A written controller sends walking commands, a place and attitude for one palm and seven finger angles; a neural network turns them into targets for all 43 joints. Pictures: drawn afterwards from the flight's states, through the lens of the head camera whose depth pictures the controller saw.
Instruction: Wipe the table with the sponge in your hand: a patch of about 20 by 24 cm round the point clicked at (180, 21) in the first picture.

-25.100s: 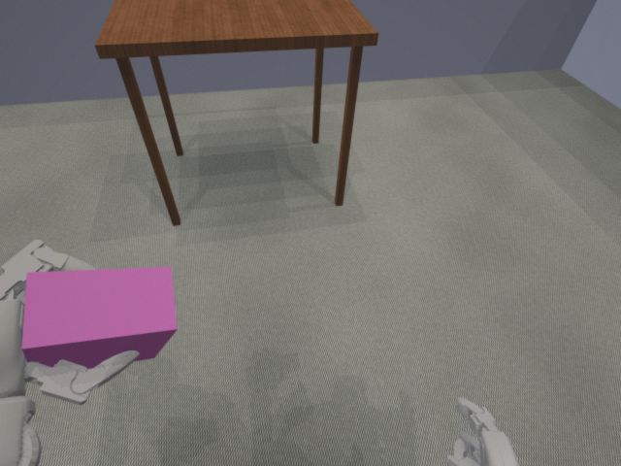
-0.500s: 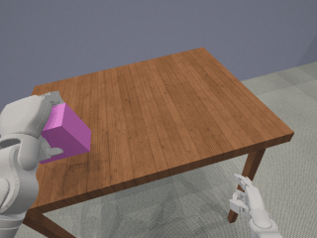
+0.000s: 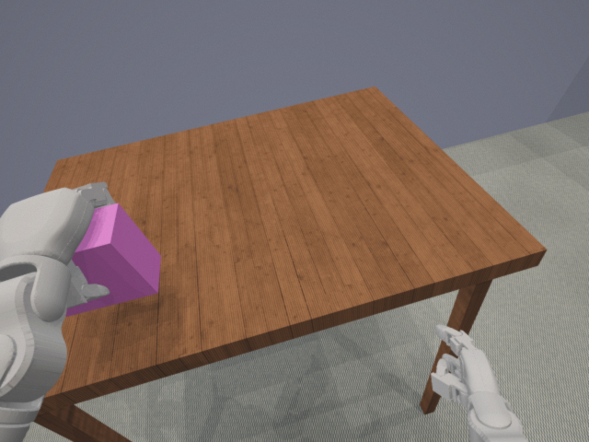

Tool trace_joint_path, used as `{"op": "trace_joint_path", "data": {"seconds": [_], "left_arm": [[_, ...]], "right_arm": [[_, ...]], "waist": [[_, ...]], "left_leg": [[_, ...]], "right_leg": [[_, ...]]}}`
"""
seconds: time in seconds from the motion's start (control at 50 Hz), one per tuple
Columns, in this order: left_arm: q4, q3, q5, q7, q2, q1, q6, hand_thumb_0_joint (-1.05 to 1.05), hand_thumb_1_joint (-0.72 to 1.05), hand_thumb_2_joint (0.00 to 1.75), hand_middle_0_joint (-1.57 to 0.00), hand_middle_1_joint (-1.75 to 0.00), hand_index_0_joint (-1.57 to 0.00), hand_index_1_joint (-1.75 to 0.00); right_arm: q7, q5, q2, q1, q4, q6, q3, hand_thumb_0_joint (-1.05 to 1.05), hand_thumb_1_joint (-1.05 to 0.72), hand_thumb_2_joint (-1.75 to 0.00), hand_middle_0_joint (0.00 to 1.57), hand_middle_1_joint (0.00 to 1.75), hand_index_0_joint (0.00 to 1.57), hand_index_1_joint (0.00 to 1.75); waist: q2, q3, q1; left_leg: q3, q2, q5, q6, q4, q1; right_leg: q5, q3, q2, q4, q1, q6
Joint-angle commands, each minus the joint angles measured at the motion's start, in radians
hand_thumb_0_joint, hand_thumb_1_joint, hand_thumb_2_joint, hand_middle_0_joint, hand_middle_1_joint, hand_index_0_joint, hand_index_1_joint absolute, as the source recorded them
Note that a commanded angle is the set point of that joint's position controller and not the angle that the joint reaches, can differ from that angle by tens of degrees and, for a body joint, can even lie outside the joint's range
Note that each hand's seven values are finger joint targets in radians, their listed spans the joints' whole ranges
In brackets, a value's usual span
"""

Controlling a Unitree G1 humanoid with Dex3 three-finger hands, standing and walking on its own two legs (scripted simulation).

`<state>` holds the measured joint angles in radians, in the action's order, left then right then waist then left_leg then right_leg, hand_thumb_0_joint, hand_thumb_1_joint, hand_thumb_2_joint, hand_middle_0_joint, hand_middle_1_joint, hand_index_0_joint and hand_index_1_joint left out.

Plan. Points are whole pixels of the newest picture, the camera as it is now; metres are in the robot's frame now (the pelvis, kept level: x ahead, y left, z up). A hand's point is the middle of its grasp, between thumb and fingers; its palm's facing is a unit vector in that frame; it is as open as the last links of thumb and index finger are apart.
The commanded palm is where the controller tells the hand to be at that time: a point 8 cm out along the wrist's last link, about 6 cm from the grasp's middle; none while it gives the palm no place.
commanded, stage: move the sponge above the wiping area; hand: left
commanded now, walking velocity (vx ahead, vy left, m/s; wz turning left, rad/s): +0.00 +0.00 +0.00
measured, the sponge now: (99, 270) +0.24 +0.30 +0.15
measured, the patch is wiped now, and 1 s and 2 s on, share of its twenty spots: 0.00 0.00 0.00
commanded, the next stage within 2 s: none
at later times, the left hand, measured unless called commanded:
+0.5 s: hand (68, 258) +0.24 +0.33 +0.17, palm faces +0.10 -0.04 -0.99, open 10.2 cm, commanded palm +0.20 +0.32 +0.25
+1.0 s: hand (54, 268) +0.23 +0.34 +0.17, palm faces +0.09 -0.03 -1.00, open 10.2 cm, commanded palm +0.19 +0.34 +0.23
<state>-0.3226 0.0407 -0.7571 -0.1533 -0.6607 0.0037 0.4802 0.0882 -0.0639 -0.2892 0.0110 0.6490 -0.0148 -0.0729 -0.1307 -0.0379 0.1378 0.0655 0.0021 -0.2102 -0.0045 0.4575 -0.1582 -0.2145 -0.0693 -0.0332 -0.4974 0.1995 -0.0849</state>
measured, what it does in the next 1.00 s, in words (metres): stands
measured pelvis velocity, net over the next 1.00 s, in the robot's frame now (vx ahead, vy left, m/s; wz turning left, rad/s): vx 0.00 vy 0.02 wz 0.01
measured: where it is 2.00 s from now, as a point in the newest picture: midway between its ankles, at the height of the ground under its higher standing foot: outside the picture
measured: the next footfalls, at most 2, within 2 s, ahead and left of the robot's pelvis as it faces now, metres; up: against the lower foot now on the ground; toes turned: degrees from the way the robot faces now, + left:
none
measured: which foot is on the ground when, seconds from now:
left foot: down 0.00-1.00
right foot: down 0.00-1.00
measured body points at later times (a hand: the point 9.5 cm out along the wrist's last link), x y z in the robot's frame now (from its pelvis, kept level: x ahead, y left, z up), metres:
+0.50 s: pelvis +0.00 +0.02 +0.00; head -0.01 -0.03 +0.45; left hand +0.23 +0.32 +0.23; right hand +0.26 -0.18 -0.07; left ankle +0.03 +0.12 -0.74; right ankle +0.04 -0.06 -0.74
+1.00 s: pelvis +0.00 +0.02 +0.00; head -0.01 -0.03 +0.45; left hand +0.22 +0.34 +0.22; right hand +0.26 -0.18 -0.07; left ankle +0.03 +0.12 -0.74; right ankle +0.04 -0.06 -0.74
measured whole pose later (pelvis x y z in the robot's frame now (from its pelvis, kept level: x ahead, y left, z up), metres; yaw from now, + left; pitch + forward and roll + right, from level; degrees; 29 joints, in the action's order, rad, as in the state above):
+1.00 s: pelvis +0.00 +0.02 +0.00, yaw +1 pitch -5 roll +1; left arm -0.23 0.09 -0.78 -0.13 -0.66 0.06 0.35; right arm 0.10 -0.06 -0.29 -0.01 0.67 0.01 -0.05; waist -0.11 -0.05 0.14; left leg 0.06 0.02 -0.20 -0.03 0.43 -0.14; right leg -0.19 -0.07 -0.02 -0.44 0.17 -0.06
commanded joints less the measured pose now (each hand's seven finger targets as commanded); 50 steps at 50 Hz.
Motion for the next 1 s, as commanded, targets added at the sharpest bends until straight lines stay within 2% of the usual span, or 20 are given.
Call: {"op": "trace_joint_path", "data": {"seconds": [0.0,0.08,0.14,0.2,0.28,0.3,0.36,0.38,0.46,0.48,0.56,0.58,0.66,0.68,0.74,0.78,0.86,0.88,0.92,0.98], "left_arm": [[-0.156,0.206,-0.043,0.059,-0.294,-0.261,-0.014,0.00,0.10,1.30,-1.20,-1.60,-1.20,-1.60],[-0.171,0.237,-0.050,0.059,-0.319,-0.252,-0.011,0.00,0.10,1.30,-1.20,-1.60,-1.20,-1.60],[-0.146,0.227,-0.044,0.050,-0.305,-0.199,-0.011,0.00,0.10,1.30,-1.20,-1.60,-1.20,-1.60],[-0.121,0.170,-0.039,0.041,-0.261,-0.264,-0.015,0.00,0.10,1.30,-1.20,-1.60,-1.20,-1.60],[-0.117,0.187,-0.067,0.037,-0.305,-0.310,-0.033,0.00,0.10,1.30,-1.20,-1.60,-1.20,-1.60],[-0.096,0.143,-0.072,0.033,-0.270,-0.338,-0.040,0.00,0.10,1.30,-1.20,-1.60,-1.20,-1.60],[-0.102,0.184,-0.079,0.040,-0.307,-0.314,-0.073,0.00,0.10,1.30,-1.20,-1.60,-1.20,-1.60],[-0.114,0.209,-0.080,0.045,-0.327,-0.328,-0.074,0.00,0.10,1.30,-1.20,-1.60,-1.20,-1.60],[-0.092,0.195,-0.074,0.058,-0.294,-0.315,-0.088,0.00,0.10,1.30,-1.20,-1.60,-1.20,-1.60],[-0.085,0.226,-0.069,0.064,-0.316,-0.308,-0.079,0.00,0.10,1.30,-1.20,-1.60,-1.20,-1.60],[-0.054,0.169,-0.081,0.059,-0.271,-0.320,-0.067,0.00,0.10,1.30,-1.20,-1.60,-1.20,-1.60],[-0.085,0.184,-0.076,0.058,-0.275,-0.309,-0.061,0.00,0.10,1.30,-1.20,-1.60,-1.20,-1.60],[-0.065,0.166,-0.079,0.039,-0.265,-0.272,-0.055,0.00,0.10,1.30,-1.20,-1.60,-1.20,-1.60],[-0.076,0.206,-0.075,0.043,-0.301,-0.279,-0.056,0.00,0.10,1.30,-1.20,-1.60,-1.20,-1.60],[-0.068,0.219,-0.080,0.041,-0.314,-0.242,-0.085,0.00,0.10,1.30,-1.20,-1.60,-1.20,-1.60],[-0.114,0.231,-0.071,0.048,-0.321,-0.260,-0.100,0.00,0.10,1.30,-1.20,-1.60,-1.20,-1.60],[-0.093,0.246,-0.064,0.063,-0.314,-0.199,-0.131,0.00,0.10,1.30,-1.20,-1.60,-1.20,-1.60],[-0.114,0.254,-0.061,0.068,-0.319,-0.216,-0.128,0.00,0.10,1.30,-1.20,-1.60,-1.20,-1.60],[-0.097,0.216,-0.057,0.074,-0.271,-0.204,-0.136,0.00,0.10,1.30,-1.20,-1.60,-1.20,-1.60],[-0.084,0.281,-0.058,0.081,-0.332,-0.165,-0.126,0.00,0.10,1.30,-1.20,-1.60,-1.20,-1.60]], "right_arm": [[0.014,0.012,-0.070,0.270,-0.183,0.064,0.034,0.00,-0.90,-0.90,0.20,0.30,0.20,0.30],[0.011,0.001,-0.061,0.316,-0.192,0.066,0.027,0.00,-0.90,-0.90,0.20,0.30,0.20,0.30],[0.007,0.007,-0.075,0.261,-0.179,0.053,0.037,0.00,-0.90,-0.90,0.20,0.30,0.20,0.30],[0.016,0.005,-0.073,0.272,-0.179,0.059,0.032,0.00,-0.90,-0.90,0.20,0.30,0.20,0.30],[0.022,-0.005,-0.065,0.306,-0.182,0.070,0.024,0.00,-0.90,-0.90,0.20,0.30,0.20,0.30],[0.027,0.006,-0.074,0.270,-0.173,0.067,0.030,0.00,-0.90,-0.90,0.20,0.30,0.20,0.30],[0.028,0.008,-0.073,0.246,-0.168,0.072,0.038,0.00,-0.90,-0.90,0.20,0.30,0.20,0.30],[0.029,0.003,-0.063,0.293,-0.175,0.084,0.028,0.00,-0.90,-0.90,0.20,0.30,0.20,0.30],[0.023,0.009,-0.069,0.245,-0.162,0.070,0.037,0.00,-0.90,-0.90,0.20,0.30,0.20,0.30],[0.024,0.003,-0.061,0.289,-0.169,0.082,0.029,0.00,-0.90,-0.90,0.20,0.30,0.20,0.30],[0.021,0.005,-0.076,0.246,-0.157,0.066,0.040,0.00,-0.90,-0.90,0.20,0.30,0.20,0.30],[0.021,0.000,-0.063,0.295,-0.174,0.079,0.030,0.00,-0.90,-0.90,0.20,0.30,0.20,0.30],[0.017,0.006,-0.078,0.241,-0.169,0.058,0.038,0.00,-0.90,-0.90,0.20,0.30,0.20,0.30],[0.019,-0.001,-0.070,0.284,-0.176,0.071,0.031,0.00,-0.90,-0.90,0.20,0.30,0.20,0.30],[0.019,0.009,-0.082,0.225,-0.167,0.064,0.042,0.00,-0.90,-0.90,0.20,0.30,0.20,0.30],[0.020,0.004,-0.067,0.273,-0.179,0.077,0.031,0.00,-0.90,-0.90,0.20,0.30,0.20,0.30],[0.018,0.012,-0.077,0.210,-0.165,0.069,0.047,0.00,-0.90,-0.90,0.20,0.30,0.20,0.30],[0.020,0.005,-0.067,0.263,-0.174,0.081,0.036,0.00,-0.90,-0.90,0.20,0.30,0.20,0.30],[0.019,0.010,-0.071,0.212,-0.164,0.079,0.045,0.00,-0.90,-0.90,0.20,0.30,0.20,0.30],[0.019,0.005,-0.078,0.249,-0.163,0.080,0.045,0.00,-0.90,-0.90,0.20,0.30,0.20,0.30]], "waist": [[0.053,0.221,0.022],[0.049,0.219,0.032],[0.060,0.220,0.023],[0.049,0.187,0.008],[0.055,0.186,0.010],[0.036,0.202,0.002],[0.030,0.227,0.014],[0.030,0.219,0.021],[0.029,0.222,0.019],[0.042,0.205,0.028],[0.026,0.217,0.016],[0.003,0.220,0.028],[0.052,0.209,0.012],[0.049,0.212,0.018],[0.048,0.228,0.016],[0.007,0.224,0.019],[0.028,0.228,0.019],[0.006,0.202,0.023],[0.013,0.205,0.010],[0.047,0.195,0.023]], "left_leg": [[-0.134,0.004,0.118,-0.015,-0.044,0.004],[-0.143,0.007,0.121,-0.011,-0.053,0.011],[-0.142,0.003,0.141,-0.012,-0.060,0.004],[-0.139,-0.001,0.084,-0.015,-0.063,0.001],[-0.155,0.009,0.046,-0.014,-0.082,0.008],[-0.147,0.007,0.046,-0.017,-0.081,0.010],[-0.167,0.007,0.072,-0.015,-0.099,0.025],[-0.168,0.009,0.064,-0.014,-0.094,0.025],[-0.168,0.002,0.090,-0.010,-0.107,0.025],[-0.171,0.004,0.073,-0.010,-0.107,0.019],[-0.169,0.002,0.074,-0.008,-0.120,0.018],[-0.170,0.005,0.075,-0.008,-0.115,0.021],[-0.166,0.001,0.097,-0.012,-0.109,0.013],[-0.169,0.003,0.084,-0.012,-0.103,0.015],[-0.165,0.003,0.116,-0.016,-0.093,0.023],[-0.174,0.005,0.104,-0.013,-0.095,0.036],[-0.172,0.001,0.134,-0.013,-0.093,0.041],[-0.176,0.003,0.112,-0.012,-0.097,0.042],[-0.171,-0.003,0.123,-0.011,-0.097,0.043],[-0.172,0.004,0.117,-0.011,-0.091,0.032]], "right_leg": [[-0.034,0.260,0.094,0.137,-0.103,-0.003],[-0.027,0.293,0.082,0.137,-0.100,-0.013],[0.037,0.239,0.089,0.120,-0.110,0.003],[-0.046,0.232,0.088,0.144,-0.073,0.001],[-0.106,0.264,0.075,0.154,-0.063,-0.008],[-0.085,0.223,0.082,0.144,-0.070,-0.002],[-0.036,0.215,0.079,0.133,-0.097,-0.003],[-0.065,0.262,0.069,0.141,-0.095,-0.019],[-0.009,0.205,0.078,0.132,-0.104,-0.006],[-0.046,0.241,0.065,0.141,-0.097,-0.019],[-0.006,0.190,0.072,0.132,-0.098,-0.005],[-0.016,0.230,0.064,0.131,-0.107,-0.022],[0.016,0.191,0.075,0.132,-0.101,-0.002],[-0.016,0.237,0.064,0.139,-0.103,-0.017],[0.024,0.199,0.074,0.132,-0.111,-0.006],[0.003,0.237,0.063,0.137,-0.106,-0.020],[0.043,0.199,0.074,0.137,-0.113,-0.007],[0.009,0.235,0.061,0.146,-0.098,-0.020],[0.033,0.201,0.073,0.145,-0.099,-0.009],[0.016,0.248,0.060,0.152,-0.105,-0.021]]}}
